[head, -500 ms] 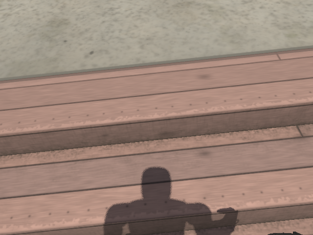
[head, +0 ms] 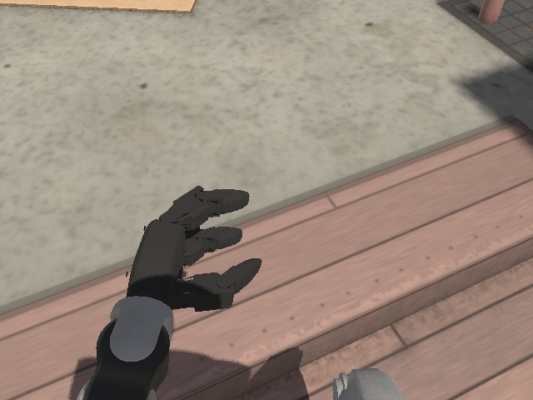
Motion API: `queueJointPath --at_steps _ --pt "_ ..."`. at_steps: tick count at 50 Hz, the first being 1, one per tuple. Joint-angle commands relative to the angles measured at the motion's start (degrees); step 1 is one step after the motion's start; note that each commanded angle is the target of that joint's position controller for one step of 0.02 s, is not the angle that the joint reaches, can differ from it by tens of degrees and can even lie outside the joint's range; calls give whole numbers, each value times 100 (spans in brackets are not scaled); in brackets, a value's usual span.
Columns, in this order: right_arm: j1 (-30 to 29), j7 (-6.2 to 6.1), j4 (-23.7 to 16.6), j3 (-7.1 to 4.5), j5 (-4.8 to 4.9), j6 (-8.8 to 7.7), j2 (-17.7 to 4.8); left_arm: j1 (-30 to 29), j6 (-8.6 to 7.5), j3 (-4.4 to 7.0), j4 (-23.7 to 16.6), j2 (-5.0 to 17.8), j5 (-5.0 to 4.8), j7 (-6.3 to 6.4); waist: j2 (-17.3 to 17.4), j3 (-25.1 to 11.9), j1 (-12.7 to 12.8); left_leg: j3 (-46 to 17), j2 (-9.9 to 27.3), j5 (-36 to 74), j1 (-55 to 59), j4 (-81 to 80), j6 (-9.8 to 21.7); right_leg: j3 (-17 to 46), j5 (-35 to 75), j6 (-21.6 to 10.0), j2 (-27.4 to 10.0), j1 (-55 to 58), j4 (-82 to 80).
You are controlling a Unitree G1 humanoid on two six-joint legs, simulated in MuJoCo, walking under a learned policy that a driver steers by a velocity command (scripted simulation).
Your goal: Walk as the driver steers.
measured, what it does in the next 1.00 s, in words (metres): climbs, turning left: right foot 0.13 m higher, then left foot 0.14 m higher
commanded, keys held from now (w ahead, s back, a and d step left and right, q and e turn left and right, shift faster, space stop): w+q+shift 0.72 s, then w+e+shift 0.28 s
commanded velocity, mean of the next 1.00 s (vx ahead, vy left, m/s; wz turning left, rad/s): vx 0.99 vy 0.00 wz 0.63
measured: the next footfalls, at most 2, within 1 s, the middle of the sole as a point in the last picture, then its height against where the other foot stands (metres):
right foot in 0.10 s outside the picture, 0.13 m higher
left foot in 0.56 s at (220, 291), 0.14 m higher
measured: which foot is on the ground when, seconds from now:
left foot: down 0.00-0.12, up 0.14-0.54, down 0.56-1.00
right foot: up 0.00-0.08, down 0.10-0.56, up 0.58-0.98, down 1.00-1.00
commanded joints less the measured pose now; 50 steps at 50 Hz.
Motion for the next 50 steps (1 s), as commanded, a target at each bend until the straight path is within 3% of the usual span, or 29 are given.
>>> queueJointPath --at_steps 1,2,3,5,6,7,8,10,12,14,16,18,21,23,24,26,27,28,29,30,32,34,37,39,42,46,48,49,50 --pt "-236 -153 -566 -169 -23 -97 -739 -1005 -61 -48 -700 169 -42 -130 -436 525 199 -1592 1184 1216 -600 -2496 1185 -473 -82 0 -128 1015 -1866" --pt "-499 -179 -721 -154 100 -8 -628 -893 -66 -160 -727 -184 -171 -210 -322 128 322 -1318 1083 1893 -1502 -2819 1032 -608 240 -63 -10 3260 -3242" --pt "-437 -81 -755 -140 132 13 -664 -381 -36 22 -347 20 -391 -155 -276 -370 383 -1070 908 4244 -1460 -2355 1014 -1158 162 3 591 4688 -3615" --pt "-1035 187 -1063 -487 176 -203 -1855 2344 37 498 301 780 -437 25 881 -1932 1889 -1037 1209 8684 -472 726 675 -502 23 -175 818 6634 -4205" --pt "-1376 320 -1253 -624 260 -343 -1919 3282 -1 844 500 1530 -217 155 628 -2537 2403 -1202 976 7480 -967 2742 377 706 -678 -306 161 7520 -4933" --pt "-1740 462 -1849 -440 378 -421 -744 3599 -103 1052 952 2242 -59 112 -1756 -2598 2100 -893 17 1563 -2998 5086 23 3874 -2464 -247 -1500 8196 -7078" --pt "-1585 403 -2018 -394 280 -365 -381 2969 -45 1030 863 2014 -136 50 -1468 -2364 1563 -1137 104 1271 -3833 6934 71 5760 -2809 -161 -2039 7773 -8470" --pt "-1585 289 -1952 -263 14 -140 90 1944 -154 753 1282 954 -230 -23 -338 -449 761 -331 656 1897 -4192 7875 39 3866 -2335 -449 -1731 5979 -8106" --pt "-1863 352 -2094 -70 -63 14 435 2318 -233 640 2093 471 -146 -8 -209 202 419 -302 726 1632 -4773 8774 222 2157 -808 -284 -1318 5339 -8002" --pt "-2292 381 -2263 177 41 214 784 3047 -348 542 2841 159 -95 -46 -165 406 352 -525 645 1275 -5546 9426 390 1081 392 -31 -1218 5536 -7993" --pt "-2658 352 -2376 197 152 413 521 3100 -432 538 3058 256 -88 -85 -155 681 329 -406 584 894 -5970 8754 411 137 1089 307 -1138 5680 -8401" --pt "-3482 222 -2717 254 96 559 476 3361 -517 556 3336 579 -9 -46 -512 968 383 188 220 577 -6148 9058 489 -680 3057 464 -983 5711 -8737" --pt "-4189 26 -3135 366 84 647 374 3940 -518 536 3562 911 -67 -4 -112 1190 148 500 311 -285 -6845 8459 762 -1424 3762 602 -769 6472 -9180" --pt "-4286 225 -3144 379 80 711 -96 4002 -357 483 3455 1062 -216 230 151 1035 93 1565 248 -203 -4809 6500 845 -2194 5068 378 -405 5896 -9776" --pt "-3881 327 -2859 366 190 698 -258 3835 -291 467 3151 1347 -404 396 149 388 -100 2155 -301 43 -2777 5857 808 -2368 8782 313 -328 5318 -9072" --pt "-2320 324 -2641 157 260 749 -656 3728 -359 829 2718 2732 -432 468 -713 -829 -847 1941 -485 -175 -1052 5081 744 -1834 11743 54 -1007 6105 -7108" --pt "-1079 300 -2277 -74 270 717 -1076 3176 -272 999 2362 3030 -449 352 -1011 -1388 -1202 1288 -627 -829 -235 4404 902 -1480 11594 -22 -1106 6402 -5329" --pt "-1209 323 -2269 -327 380 607 -1470 3019 -207 1059 2246 2669 -468 191 -574 -1262 -1037 -102 -459 -716 395 2558 1340 -1179 7084 125 -448 5749 -2821" --pt "-2328 300 -2326 -469 409 577 -1833 2912 -286 748 1703 1387 -216 -50 1510 -744 -108 -2626 142 -639 757 1292 1810 -829 1163 337 953 3072 -363" --pt "-2398 246 -2560 -442 234 685 -1904 2827 -504 754 1028 1459 21 -187 667 -1543 196 -4841 728 -2064 1178 40 2181 451 1483 323 920 2187 799" --pt "-1972 119 -2061 -313 96 535 -1353 2473 -608 634 814 1204 -20 -110 -605 -80 419 -5479 1075 -1870 40 -890 1954 604 1256 309 671 1267 1122" --pt "-1847 55 -1681 -242 -5 213 -1156 2297 -371 327 577 587 167 93 -836 431 856 -3927 569 -181 -961 -211 1710 642 442 262 474 938 1479" --pt "-2231 143 -1576 -83 99 -37 -1112 2253 -12 342 537 1051 87 198 -864 989 1299 -2276 159 260 -2444 -784 1317 430 229 396 -14 1870 -1455" --pt "-2042 137 -1425 -66 99 -127 -1124 1628 15 340 409 1230 -21 130 -696 1102 974 -1485 -131 1457 -2508 -1346 1119 -93 1368 429 -159 2805 -3682" --pt "-1472 178 -1221 -144 227 -210 -1348 1435 -31 260 592 917 -178 -101 -133 376 485 -953 -6 2948 -1361 -1840 808 -424 3570 101 17 4520 -5860" --pt "-960 153 -1133 -239 84 -195 -1681 1220 -61 508 860 1477 -267 -60 779 147 291 -618 709 6851 1735 -982 265 -906 3137 -222 652 4104 -7189" --pt "-1151 46 -1195 -289 -199 -60 -1803 2544 -30 751 1329 1913 -332 12 996 -522 1034 -419 1013 8320 2311 733 119 -860 2301 -427 1026 5099 -7291" --pt "-1644 1 -1369 -312 -241 28 -1824 3785 2 872 1729 2070 -329 62 765 -885 1786 -78 864 8063 1605 2408 48 -712 2419 -612 931 6452 -7593" --pt "-2149 -4 -1634 -207 -276 7 -1447 4723 69 985 1971 2311 -282 107 104 -1157 2237 60 342 4547 -322 4857 44 21 1715 -871 346 8166 -6738"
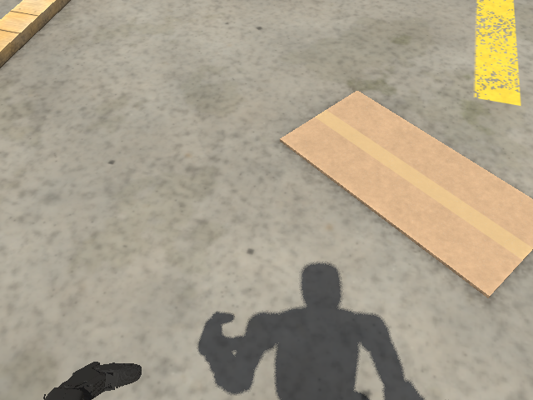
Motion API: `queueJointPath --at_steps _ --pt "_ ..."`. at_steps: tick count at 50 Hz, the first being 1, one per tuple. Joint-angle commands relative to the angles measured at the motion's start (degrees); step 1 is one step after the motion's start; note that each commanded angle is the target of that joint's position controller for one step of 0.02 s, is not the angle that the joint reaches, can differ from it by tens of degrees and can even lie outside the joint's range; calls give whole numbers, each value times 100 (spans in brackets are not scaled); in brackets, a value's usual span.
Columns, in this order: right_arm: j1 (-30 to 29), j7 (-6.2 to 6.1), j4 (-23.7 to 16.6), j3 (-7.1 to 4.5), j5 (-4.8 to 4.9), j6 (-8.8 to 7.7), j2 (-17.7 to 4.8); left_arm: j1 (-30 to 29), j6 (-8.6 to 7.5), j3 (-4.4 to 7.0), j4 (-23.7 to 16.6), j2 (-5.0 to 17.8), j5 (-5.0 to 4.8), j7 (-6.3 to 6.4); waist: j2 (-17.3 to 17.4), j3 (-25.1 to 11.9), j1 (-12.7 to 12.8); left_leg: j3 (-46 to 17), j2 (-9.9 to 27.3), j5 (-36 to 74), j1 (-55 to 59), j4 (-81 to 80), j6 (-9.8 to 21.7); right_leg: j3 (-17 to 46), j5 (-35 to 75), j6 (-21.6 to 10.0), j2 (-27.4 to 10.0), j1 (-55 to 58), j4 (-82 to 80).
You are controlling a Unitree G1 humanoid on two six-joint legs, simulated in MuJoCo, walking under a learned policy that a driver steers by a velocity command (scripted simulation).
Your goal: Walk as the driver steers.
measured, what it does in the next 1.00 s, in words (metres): walks ahead, turning right: left foot, then right foot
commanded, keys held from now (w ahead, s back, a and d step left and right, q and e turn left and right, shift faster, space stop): w+e+shift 1.00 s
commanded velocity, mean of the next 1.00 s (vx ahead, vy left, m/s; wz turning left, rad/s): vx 1.00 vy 0.00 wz -0.85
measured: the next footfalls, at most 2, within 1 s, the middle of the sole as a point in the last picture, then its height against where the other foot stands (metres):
left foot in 0.42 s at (252, 335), level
right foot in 0.84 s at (390, 245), level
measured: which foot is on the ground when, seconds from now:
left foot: down 0.00-0.00, up 0.02-0.40, down 0.42-0.84, up 0.86-1.00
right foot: down 0.00-0.42, up 0.44-0.82, down 0.84-1.00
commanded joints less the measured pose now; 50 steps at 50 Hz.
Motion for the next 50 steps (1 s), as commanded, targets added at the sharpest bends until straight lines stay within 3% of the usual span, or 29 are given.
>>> queueJointPath --at_steps 1,2,4,6,8,12,16,18,19,20,21,22,23,24,25,27,29,33,35,37,39,41,42,43,44,45,46,47,50 --pt "-165 57 -1029 160 226 -113 330 2518 44 629 598 1542 184 43 -2137 -1797 675 146 -169 -490 -5025 6469 -687 4172 -976 -1579 -1701 5966 26" --pt "-400 10 -1099 224 149 -176 12 2065 54 660 359 1238 117 -33 -900 -1847 883 -139 184 34 -5621 6552 -538 5110 -1771 -1741 -1749 5610 -1085" --pt "-1278 46 -1312 273 66 -246 -219 1894 5 534 506 768 19 -15 470 -546 683 -202 826 637 -5496 5642 -504 4157 -1930 -1367 -1513 3746 -1499" --pt "-1497 121 -1574 375 -125 -70 -45 2073 -79 458 740 710 6 75 503 108 336 -137 1022 425 -5288 5084 -617 3504 -1593 -1140 -1010 2480 -1715" --pt "-1552 157 -1716 485 -160 111 52 2198 -147 467 831 857 -11 61 242 454 170 5 1228 101 -5401 4392 -720 3193 -1471 -1135 -737 1809 -1958" --pt "-2710 304 -2110 665 12 83 195 2151 -180 511 821 960 -67 30 -123 780 420 489 1130 1923 -4211 1829 -893 2366 313 -808 -111 743 -2332" --pt "-3130 238 -2069 677 101 43 222 2609 -158 595 1027 1187 -164 29 -232 405 827 629 725 2776 -3487 629 -748 2470 2129 -507 -252 1868 -1882" --pt "-2769 141 -1960 571 83 3 -1 2625 -143 622 1072 1299 -132 87 -298 -31 646 624 458 2278 -2715 180 -615 2503 3581 -284 -269 2435 -924" --pt "-2033 60 -1770 452 112 -26 -220 2538 -149 656 1065 1469 -93 85 -401 -527 258 547 396 1850 -1853 151 -550 2513 3924 -171 -259 2494 84" --pt "-891 -29 -1495 318 110 -61 -468 2173 -173 692 940 1573 -84 62 -405 -1061 -381 247 792 1575 -509 260 -446 2466 3306 -69 -91 1873 1410" --pt "435 -158 -1320 113 -21 -60 -927 1972 -242 564 732 1052 -39 51 150 -1940 -874 -833 1975 -408 882 410 -257 2075 1381 -101 136 1053 3224" --pt "209 -120 -1311 34 -144 -48 -1209 2546 -216 365 409 384 -331 74 2082 -2967 -256 -4070 3684 -1350 2206 -468 442 1498 -2576 92 672 -574 5125" --pt "-196 -79 -1349 -9 -73 41 -870 2231 -102 375 486 810 -172 128 1391 -2396 -298 -4300 3399 -2113 1632 -884 521 1258 -2057 9 186 -1403 5482" --pt "-526 -70 -1312 112 -28 45 -312 1640 -37 413 504 910 -39 98 748 -1388 -345 -3245 3064 -1770 793 -921 369 1173 -1577 12 -105 -1585 5221" --pt "-575 -47 -1152 164 -24 42 -58 1329 13 406 436 833 33 34 298 -715 -269 -2521 2874 -837 -19 -1042 291 1096 -1469 29 -263 -1528 4996" --pt "-403 -47 -811 193 0 -40 49 1087 181 352 253 545 151 -135 484 -89 11 -1504 2653 210 -1002 -1281 157 1121 -1578 97 -528 -1400 4800" --pt "-346 37 -545 211 154 -146 197 736 346 270 -29 310 153 -219 548 250 242 -775 2634 799 -1377 -1618 22 1121 -1638 147 -777 -1641 4628" --pt "-929 63 -416 169 154 -255 -14 148 408 182 -490 412 146 -363 631 619 671 1051 2166 2010 -2067 -2179 -316 859 -283 207 -836 -1337 3526" --pt "-851 71 -315 129 166 -260 -213 -174 401 144 -548 454 123 -448 355 803 632 1800 1860 2587 -2216 -2386 -460 293 420 66 -620 -599 2363" --pt "-463 55 -181 86 176 -247 -447 -410 361 135 -526 481 120 -471 195 814 523 2104 1840 4650 -1731 -2104 -480 -247 550 -171 -228 -39 1777" --pt "-298 -5 -232 -6 165 -127 -838 41 310 213 -362 684 89 -406 488 353 816 2120 2020 7186 -945 -1047 -515 -522 24 -373 194 529 1640" --pt "-532 -53 -382 -112 103 106 -1173 1738 269 426 93 1060 76 -283 635 -563 1684 1938 2282 7978 -1143 1398 -431 -328 -765 -646 540 2380 1444" --pt "-602 -30 -464 -109 58 176 -1098 2724 274 615 485 1333 74 -148 282 -987 2008 1875 2060 6476 -2109 3328 -516 107 -996 -764 613 3924 1016" --pt "-530 79 -657 71 -21 172 -266 2212 362 790 503 1831 -49 -18 -1308 -564 1294 1789 867 -111 -3991 5783 -750 1583 -663 -1021 -260 4581 842" --pt "-287 91 -1393 158 124 65 -281 1961 450 872 96 2369 88 2 -1652 -1963 950 566 468 -836 -5717 7105 -924 4744 -1350 -2237 -1396 6034 -412" --pt "-916 103 -1468 205 81 -101 -478 2025 474 853 -6 2107 105 115 -501 -1734 1160 17 808 -271 -6112 6781 -870 5421 -2319 -2077 -1514 5595 -1340" --pt "-1146 103 -1434 228 108 -173 -489 1881 412 781 170 1783 109 179 72 -770 945 -21 1058 -44 -6075 6138 -821 5155 -2268 -1817 -1385 4592 -1572" --pt "-1296 84 -1462 285 41 -158 -351 1836 310 720 315 1626 76 191 416 -316 662 -31 1244 -41 -5684 5560 -838 4643 -1729 -1623 -1140 3623 -1564" --pt "-1120 56 -1417 341 -121 226 -264 1511 74 546 349 1245 57 187 480 123 106 -47 1458 -637 -4660 4436 -1044 3468 -993 -1505 -526 1698 -1563"
Over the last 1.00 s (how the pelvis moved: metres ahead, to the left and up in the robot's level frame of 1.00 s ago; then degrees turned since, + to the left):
0.91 0.17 0.24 37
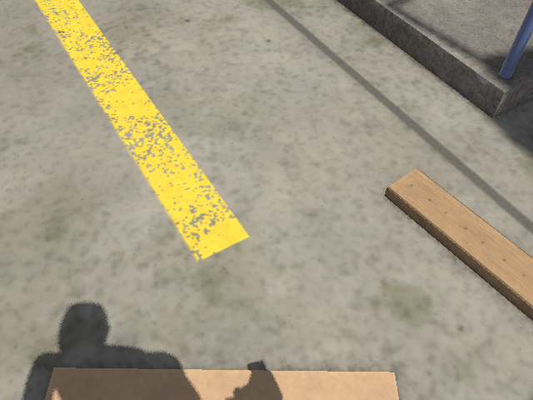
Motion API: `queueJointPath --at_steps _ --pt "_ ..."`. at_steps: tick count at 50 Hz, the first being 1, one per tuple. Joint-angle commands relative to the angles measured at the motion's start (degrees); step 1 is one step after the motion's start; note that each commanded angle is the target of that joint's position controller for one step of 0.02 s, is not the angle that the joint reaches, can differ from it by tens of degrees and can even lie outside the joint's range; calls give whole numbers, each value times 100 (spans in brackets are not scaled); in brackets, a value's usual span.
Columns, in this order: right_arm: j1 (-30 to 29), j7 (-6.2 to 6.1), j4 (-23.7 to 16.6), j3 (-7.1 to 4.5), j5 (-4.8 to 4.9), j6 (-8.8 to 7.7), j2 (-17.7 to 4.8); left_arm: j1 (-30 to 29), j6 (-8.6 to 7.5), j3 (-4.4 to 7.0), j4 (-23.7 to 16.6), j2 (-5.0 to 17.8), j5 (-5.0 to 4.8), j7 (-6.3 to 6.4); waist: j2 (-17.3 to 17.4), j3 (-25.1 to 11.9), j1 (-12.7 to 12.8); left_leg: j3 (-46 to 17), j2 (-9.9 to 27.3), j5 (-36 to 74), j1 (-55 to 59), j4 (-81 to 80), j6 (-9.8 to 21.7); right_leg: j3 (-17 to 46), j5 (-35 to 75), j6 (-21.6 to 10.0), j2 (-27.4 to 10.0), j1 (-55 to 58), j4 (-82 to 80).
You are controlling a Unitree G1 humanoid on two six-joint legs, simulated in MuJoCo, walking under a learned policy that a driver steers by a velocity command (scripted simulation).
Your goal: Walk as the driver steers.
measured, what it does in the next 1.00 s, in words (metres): walks ahead: left foot, then right foot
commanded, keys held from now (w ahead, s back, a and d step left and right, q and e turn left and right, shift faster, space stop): w+e+shift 0.08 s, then w+q+shift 0.46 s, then w+shift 0.30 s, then w+e+shift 0.16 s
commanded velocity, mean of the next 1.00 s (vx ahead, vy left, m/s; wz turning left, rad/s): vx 1.00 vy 0.00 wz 0.07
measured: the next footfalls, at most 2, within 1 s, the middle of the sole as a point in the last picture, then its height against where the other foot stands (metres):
left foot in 0.26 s outside the picture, level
right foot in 0.68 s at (294, 266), level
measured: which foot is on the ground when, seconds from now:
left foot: up 0.00-0.24, down 0.26-0.66, up 0.68-1.00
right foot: down 0.00-0.26, up 0.28-0.66, down 0.68-1.00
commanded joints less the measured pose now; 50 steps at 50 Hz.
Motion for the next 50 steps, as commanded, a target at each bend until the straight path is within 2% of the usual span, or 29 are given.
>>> queueJointPath --at_steps 1,5,7,9,11,12,13,14,15,16,17,18,21,26,29,31,33,34,35,36,37,38,39,40,42,45,47,48,50 --pt "154 -41 -481 -226 -82 191 -958 -162 -321 210 -465 836 -19 44 392 -127 -339 56 237 -421 -718 -1029 -153 2608 745 -810 -1614 54 -2053" --pt "-836 89 -854 -44 146 200 -599 -334 -447 262 -447 898 -51 -42 43 115 -133 406 39 2016 622 -3378 -170 2029 1103 -394 -1169 -912 -2541" --pt "-884 127 -716 -77 186 167 -695 74 -534 240 -223 831 -148 -102 -12 -2 114 547 -4 2908 896 -4038 68 1943 1888 -198 -1450 -122 -2657" --pt "-979 113 -675 -177 185 165 -912 324 -561 257 -61 977 -105 -112 -67 -54 240 730 -157 2601 648 -4513 349 1721 3260 23 -1694 1132 -2293" --pt "-86 34 -425 -386 205 157 -1208 346 -519 293 63 1217 20 -77 -275 -661 -226 1046 -638 1481 1253 -4467 625 1379 5743 270 -1849 2052 -963" --pt "1233 -44 -44 -525 242 163 -1375 22 -465 297 29 1199 131 -45 -317 -1127 -957 1116 -759 1149 2427 -4444 743 1111 6179 408 -1750 1716 530" --pt "2573 -128 297 -663 224 172 -1678 -306 -470 229 -50 930 202 3 2 -1568 -1659 459 -256 253 3797 -4260 952 783 4974 577 -1422 569 2850" --pt "2605 -101 455 -752 47 156 -2145 -13 -550 -29 -400 -15 44 -78 1976 -1579 -1082 -2670 924 -1543 4746 -5240 1593 558 -221 900 -256 -1687 5045" --pt "1760 49 324 -675 158 176 -1754 157 -647 -112 -547 157 95 -80 1909 -1163 -488 -4810 1180 -1848 4469 -6493 1890 699 -459 767 -542 -2797 5076" --pt "1135 105 148 -662 220 152 -1431 -259 -635 -98 -542 400 121 -67 927 -631 -358 -4053 1196 -1785 3764 -6531 1985 692 240 805 -1120 -2798 4777" --pt "1144 148 222 -646 252 132 -1263 -709 -630 -115 -613 532 195 -83 186 -406 -394 -3470 969 -1085 3119 -6464 1932 625 441 893 -1305 -2499 4388" --pt "1273 148 340 -609 241 112 -1158 -1012 -602 -126 -733 524 263 -105 -64 -188 -329 -2962 693 -566 2602 -6486 1828 587 357 988 -1434 -2307 3916" --pt "1633 83 689 -577 291 6 -1123 -1204 -438 -265 -989 284 328 -198 284 163 -64 -2305 271 127 1840 -6805 1845 464 37 1292 -1671 -2107 2700" --pt "1515 99 681 -737 392 -51 -1391 -2425 -488 -465 -1404 74 95 -335 258 249 -320 -1496 -222 1656 743 -7224 1536 48 2318 1534 -1479 -540 230" --pt "1872 116 855 -750 445 -71 -1399 -2577 -500 -421 -1385 201 78 -252 260 77 -538 -1490 -18 2706 1576 -7001 1351 -23 2718 1399 -1417 -212 -302" --pt "2104 62 1021 -740 379 -42 -1423 -2407 -521 -334 -1325 340 106 -163 300 -134 -497 -1321 70 4163 2417 -6264 1178 -111 2176 1212 -1281 -10 -604" --pt "2034 42 1083 -788 292 -5 -1659 -879 -558 -143 -896 629 126 -9 314 -1011 248 -969 -98 5351 2338 -4167 980 -199 1352 943 -1199 1654 -482" --pt "1801 34 965 -730 250 -33 -1434 330 -570 3 -675 941 204 112 142 -1591 831 -766 -288 4265 1324 -2479 936 569 256 778 -2003 3003 -245" --pt "2396 15 786 -507 418 -61 -481 768 -554 150 -542 1404 404 139 -1468 -2417 453 -200 -988 -68 -522 -351 740 3411 -1243 170 -3730 4603 -614" --pt "2206 -16 733 -488 387 -48 -801 727 -501 195 -482 1319 211 74 -1546 -2486 527 -256 -980 -225 -1356 289 803 5056 -1780 -106 -3817 4453 -1490" --pt "1353 -11 656 -528 312 -35 -988 241 -508 129 -465 846 162 49 -811 -1330 476 -234 -603 360 -1764 65 852 4005 -1571 9 -3442 3658 -1663" --pt "802 49 567 -492 241 -44 -961 74 -531 76 -371 533 156 19 -281 -744 461 -214 -466 636 -1695 -253 845 3166 -635 52 -3161 2908 -1683" --pt "508 107 487 -470 194 -29 -871 81 -553 38 -256 407 193 9 -144 -425 342 -208 -393 614 -1567 -467 834 2567 247 164 -2883 2399 -1761" --pt "524 160 391 -436 137 19 -756 207 -599 2 -96 305 165 20 -465 -356 141 -247 -364 477 -1449 -618 792 2320 928 143 -2795 2096 -1776" --pt "318 220 258 -363 77 137 -561 436 -692 -61 179 74 41 -11 -536 -218 -76 -238 -284 182 -1559 -1047 707 1888 1451 194 -2672 1896 -2000" --pt "-808 344 -350 -224 -53 98 -552 361 -722 -32 313 239 -100 -12 -464 308 -209 306 -5 933 -1533 -2548 509 1381 1900 136 -2340 1159 -2620" --pt "-1072 461 -437 -117 78 46 -482 176 -720 46 282 445 -130 -29 -347 340 -251 624 -251 2131 159 -3846 451 928 2217 240 -2056 46 -3097" --pt "-1003 466 -382 -129 126 44 -540 240 -729 103 306 678 -169 -56 -364 272 -284 737 -411 2505 963 -3936 451 984 2585 226 -2188 -230 -3295" --pt "-753 340 -258 -245 129 73 -892 363 -735 159 374 973 -205 -101 -191 48 -448 756 -584 2403 1604 -4131 520 854 4242 297 -2256 319 -2760"
Over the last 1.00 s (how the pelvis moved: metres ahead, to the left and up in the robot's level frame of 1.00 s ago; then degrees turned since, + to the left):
0.87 -0.33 0.01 -52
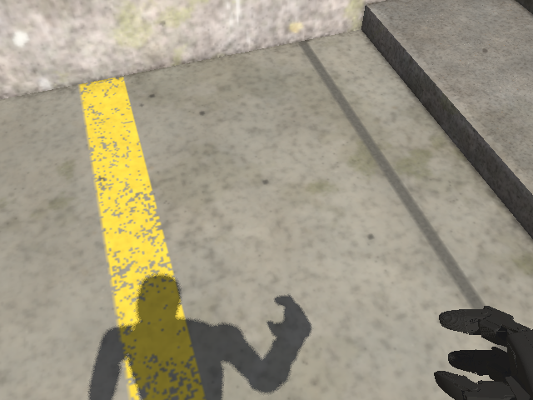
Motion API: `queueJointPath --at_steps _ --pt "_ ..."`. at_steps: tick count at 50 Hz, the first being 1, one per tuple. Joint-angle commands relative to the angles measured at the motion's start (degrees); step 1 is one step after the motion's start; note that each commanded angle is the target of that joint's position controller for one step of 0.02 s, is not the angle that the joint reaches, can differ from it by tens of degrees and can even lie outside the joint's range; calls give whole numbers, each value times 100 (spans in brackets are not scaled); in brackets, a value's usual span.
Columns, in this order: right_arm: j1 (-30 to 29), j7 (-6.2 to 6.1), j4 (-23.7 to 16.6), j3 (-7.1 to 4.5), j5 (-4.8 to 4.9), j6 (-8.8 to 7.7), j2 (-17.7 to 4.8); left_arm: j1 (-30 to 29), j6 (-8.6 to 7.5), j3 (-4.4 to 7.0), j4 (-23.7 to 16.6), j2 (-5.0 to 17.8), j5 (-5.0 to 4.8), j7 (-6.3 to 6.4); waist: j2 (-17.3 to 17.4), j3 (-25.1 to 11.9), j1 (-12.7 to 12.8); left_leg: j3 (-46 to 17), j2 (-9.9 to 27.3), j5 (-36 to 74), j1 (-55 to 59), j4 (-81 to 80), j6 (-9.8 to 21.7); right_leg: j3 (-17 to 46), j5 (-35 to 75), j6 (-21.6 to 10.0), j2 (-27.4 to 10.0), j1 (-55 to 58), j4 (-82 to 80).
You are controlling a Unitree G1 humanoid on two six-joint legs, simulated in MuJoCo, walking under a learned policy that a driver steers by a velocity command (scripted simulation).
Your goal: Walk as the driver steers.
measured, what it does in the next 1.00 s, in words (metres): walks ahead, turning right: left foot, then right foot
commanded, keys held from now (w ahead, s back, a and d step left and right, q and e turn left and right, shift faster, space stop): w+e+shift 1.00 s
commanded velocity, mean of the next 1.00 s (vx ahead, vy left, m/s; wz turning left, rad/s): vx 1.00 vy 0.00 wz -0.85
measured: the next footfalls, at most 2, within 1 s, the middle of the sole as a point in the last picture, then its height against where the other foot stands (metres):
left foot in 0.06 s outside the picture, level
right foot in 0.50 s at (367, 338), level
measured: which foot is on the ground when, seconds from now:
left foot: up 0.00-0.04, down 0.06-0.50, up 0.52-0.90, down 0.92-1.00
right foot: down 0.00-0.06, up 0.08-0.48, down 0.50-0.92, up 0.94-1.00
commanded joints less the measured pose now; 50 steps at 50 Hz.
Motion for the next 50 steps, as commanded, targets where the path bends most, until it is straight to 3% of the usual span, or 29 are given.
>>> queueJointPath --at_steps 1,2,3,4,5,6,7,8,14,18,20,22,24,25,26,27,28,29,32,36,40,42,44,45,46,47,48,49,50 --pt "1049 -143 67 -193 2 -3 -652 -1052 -180 217 -630 1234 -57 -38 -187 -71 -1251 358 -504 31 3204 -297 71 548 5330 -782 -1104 -2008 437" --pt "1969 -255 360 -285 -46 -1 -787 -1016 -131 230 -575 1320 -17 -15 -161 -585 -1716 322 -573 -322 4229 -397 111 462 5516 -653 -947 -2127 1839" --pt "2845 -391 549 -410 -133 -7 -1079 -1018 -115 195 -565 1192 29 1 -225 -1005 -2141 -77 -30 -834 5428 -286 137 446 4609 -559 -671 -2977 3422" --pt "3631 -493 646 -509 -276 -51 -1542 -899 -98 8 -710 274 154 33 1053 -1684 -2052 -1907 1606 -2730 6216 -559 168 285 -30 -527 -164 -3850 5894" --pt "3232 -476 479 -537 -239 -19 -1709 -258 -47 -12 -971 205 -227 59 1866 -2402 -1468 -4989 2657 -3752 6298 -2200 554 476 -542 -545 158 -4752 7213" --pt "2486 -464 413 -490 -124 0 -1192 -868 45 53 -923 586 -85 97 941 -1319 -1319 -4338 2233 -4129 5478 -2429 622 375 181 -552 -332 -5210 7266" --pt "2109 -447 435 -392 -64 -39 -748 -1266 101 46 -934 556 10 41 496 -577 -1217 -3248 1975 -3276 4693 -2324 641 282 585 -524 -557 -5236 6961" --pt "2018 -424 538 -370 -87 -79 -600 -1426 158 32 -910 446 51 -14 245 -189 -1069 -2522 1752 -2274 4110 -2410 617 262 654 -474 -700 -5082 6793" --pt "2232 -340 1091 -258 161 -358 -129 -2471 519 -63 -1455 -76 171 -281 393 626 -561 248 1219 585 3205 -3077 237 -30 1229 -365 -1055 -5313 5881" --pt "2058 -429 1162 -314 145 -405 -428 -3314 474 -144 -1822 -6 120 -484 77 821 -460 1562 788 1680 3025 -3499 19 -795 2542 -599 -746 -4359 3761" --pt "2417 -491 1232 -361 153 -373 -725 -3349 458 -129 -1801 89 116 -501 90 624 -431 1732 847 4103 3585 -3031 -50 -1266 2638 -769 -272 -3738 3355" --pt "2358 -578 1126 -471 118 -212 -1158 -2570 465 -23 -1583 411 86 -423 467 10 68 1691 1042 6185 4176 -1745 -119 -1394 2048 -928 129 -2911 3313" --pt "1915 -594 915 -550 48 7 -1381 -469 471 251 -977 918 98 -263 464 -969 1047 1436 1172 6057 3528 1137 5 -956 1290 -1232 359 -620 3066" --pt "1964 -505 978 -515 -10 42 -1121 -266 510 409 -794 1160 67 -104 -183 -836 925 1387 488 1987 2380 3280 -110 -367 815 -1418 180 256 2728" --pt "2177 -429 657 -263 -126 -28 -206 -855 579 475 -901 1614 58 -32 -1556 -466 45 1076 -392 -2723 346 5566 -313 1466 1924 -1791 -715 671 2897" --pt "2208 -411 -2 -225 42 -173 -420 -992 617 552 -1192 1979 147 -25 -1498 -1703 -92 -195 -493 -2610 -950 5976 -347 4053 243 -2729 -1540 1759 1268" --pt "1726 -416 -4 -222 0 -313 -716 -1070 598 533 -1241 1681 141 25 -427 -1075 -28 -454 -159 -2112 -1263 5395 -309 4582 -629 -2460 -1694 1178 310" --pt "1574 -411 44 -217 16 -350 -783 -1250 543 463 -1153 1386 133 58 173 -254 -310 -451 75 -1722 -1053 4699 -312 4168 -400 -2181 -1545 174 166" --pt "1629 -409 129 -136 -196 -47 -622 -1609 276 303 -1118 1011 51 96 535 307 -927 -446 473 -1851 114 3510 -568 2796 1105 -1953 -854 -1885 160" --pt "372 -309 -402 -8 -82 92 -315 -1488 77 306 -1097 988 23 9 282 708 -668 -44 456 -653 639 1334 -768 1986 1876 -1718 -207 -2936 -202" --pt "-142 -269 -600 31 74 30 -248 -1124 50 397 -956 1093 -69 -67 -135 350 -239 95 25 1048 1355 -231 -546 1941 3343 -1251 -192 -2275 2" --pt "-128 -314 -655 -20 89 -3 -393 -1166 67 431 -951 1171 -57 -19 -246 237 -277 -15 -110 951 1795 -809 -453 2043 3906 -1048 -276 -1843 364" --pt "837 -440 -394 -214 114 -32 -844 -1340 70 484 -993 1426 13 16 -282 -467 -763 -74 -420 185 2979 -884 -348 2102 5510 -755 -247 -1401 1674" --pt "1919 -533 -136 -345 135 -56 -1088 -1657 60 509 -1058 1589 49 1 -304 -950 -1450 -65 -307 -230 4052 -868 -302 2034 5532 -637 -148 -1689 2933" --pt "3188 -668 130 -495 41 -73 -1411 -1935 -6 391 -1181 1186 93 -6 -132 -1539 -2029 -535 320 -1250 5433 -613 -193 1802 4542 -562 77 -2517 4539" --pt "3582 -713 245 -562 -242 -95 -1730 -1717 -15 113 -1427 130 -21 17 1547 -1946 -1729 -2700 1954 -2730 6606 -1203 78 1144 -602 -506 729 -4203 6392" --pt "2830 -604 128 -625 -211 -74 -1788 -1140 47 28 -1622 354 -136 62 2468 -2378 -1034 -5112 2493 -3369 6393 -2238 425 766 -607 -538 515 -4878 7126" --pt "2077 -560 -59 -510 -148 -33 -1055 -1564 165 71 -1386 734 41 86 1229 -1475 -1036 -4226 2115 -4161 5444 -2420 419 593 146 -545 -9 -4979 7056" --pt "1808 -534 -20 -407 -114 -11 -660 -1913 241 79 -1398 784 128 12 517 -828 -1000 -3184 1839 -3252 4659 -2409 397 409 528 -465 -210 -4891 6812"
Over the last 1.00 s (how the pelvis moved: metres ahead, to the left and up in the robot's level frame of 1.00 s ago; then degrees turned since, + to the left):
0.96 0.08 0.01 7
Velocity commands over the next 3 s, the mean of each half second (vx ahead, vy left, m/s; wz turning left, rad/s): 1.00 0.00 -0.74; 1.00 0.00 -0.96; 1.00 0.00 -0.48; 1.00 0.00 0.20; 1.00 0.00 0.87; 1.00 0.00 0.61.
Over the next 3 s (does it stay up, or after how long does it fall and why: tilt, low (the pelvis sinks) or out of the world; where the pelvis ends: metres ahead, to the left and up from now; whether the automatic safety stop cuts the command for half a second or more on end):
stays up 1.97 -1.86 0.33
